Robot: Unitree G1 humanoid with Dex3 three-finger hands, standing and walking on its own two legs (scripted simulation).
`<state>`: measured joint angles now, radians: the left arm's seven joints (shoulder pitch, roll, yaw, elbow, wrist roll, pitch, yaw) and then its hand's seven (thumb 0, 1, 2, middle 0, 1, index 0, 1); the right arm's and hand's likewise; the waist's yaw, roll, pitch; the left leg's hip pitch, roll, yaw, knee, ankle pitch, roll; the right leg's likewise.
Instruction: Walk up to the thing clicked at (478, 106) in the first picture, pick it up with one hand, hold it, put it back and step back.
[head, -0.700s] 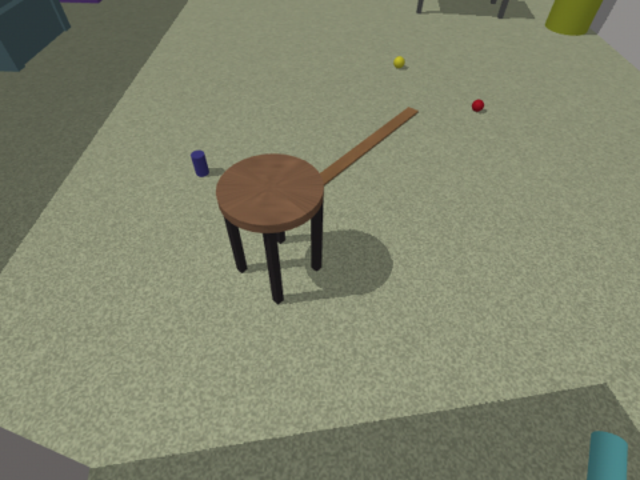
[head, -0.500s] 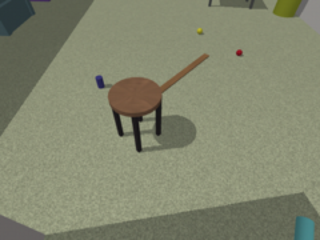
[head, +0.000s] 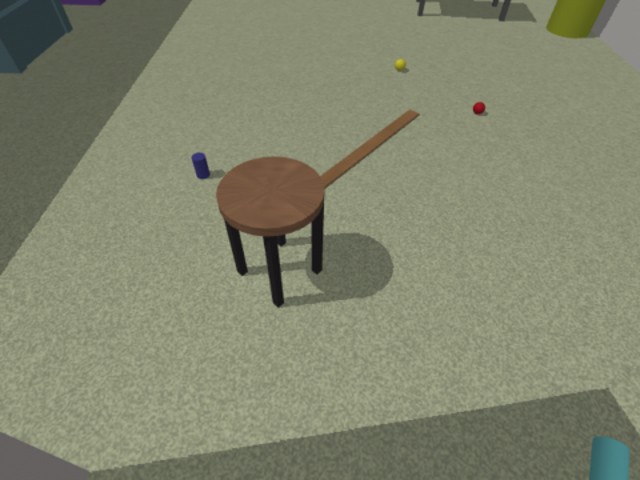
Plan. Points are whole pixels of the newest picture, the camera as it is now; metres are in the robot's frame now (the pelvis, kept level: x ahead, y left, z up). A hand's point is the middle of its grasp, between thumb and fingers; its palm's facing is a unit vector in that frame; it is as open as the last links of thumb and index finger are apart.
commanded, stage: stand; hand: left
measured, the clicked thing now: (479, 108) +2.25 -0.90 -0.75
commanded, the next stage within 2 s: walk up in 0.42 s
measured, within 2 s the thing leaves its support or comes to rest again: neither
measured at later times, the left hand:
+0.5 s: hand out of the picture +0.08 +0.25 -0.15, palm faces -0.06 -0.95 -0.32, open 7.4 cm
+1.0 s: hand (256, 392) +0.27 +0.12 -0.14, palm faces -0.21 -0.91 -0.35, open 7.4 cm
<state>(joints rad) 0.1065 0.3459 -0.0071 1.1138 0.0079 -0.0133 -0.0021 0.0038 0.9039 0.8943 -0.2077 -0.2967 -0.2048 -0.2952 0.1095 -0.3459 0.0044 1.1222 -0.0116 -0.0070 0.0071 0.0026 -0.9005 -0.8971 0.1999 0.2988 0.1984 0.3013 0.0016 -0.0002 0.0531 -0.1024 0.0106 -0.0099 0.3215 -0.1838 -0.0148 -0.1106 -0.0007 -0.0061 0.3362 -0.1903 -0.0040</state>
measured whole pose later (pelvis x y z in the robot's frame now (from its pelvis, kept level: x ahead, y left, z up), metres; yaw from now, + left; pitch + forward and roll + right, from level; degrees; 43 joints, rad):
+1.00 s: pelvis +0.17 -0.14 -0.01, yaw -17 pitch -2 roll -1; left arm 0.31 0.38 0.07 0.98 0.00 -0.06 -0.09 0.00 0.90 0.89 -0.21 -0.30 -0.21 -0.30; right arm 0.18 -0.45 -0.06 0.95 -0.03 -0.06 0.10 0.01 -0.90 -0.90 0.20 0.30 0.20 0.30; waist 0.05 0.06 0.01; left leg -0.53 0.12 0.06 0.96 -0.26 0.00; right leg -0.15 0.02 -0.05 0.45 -0.27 -0.04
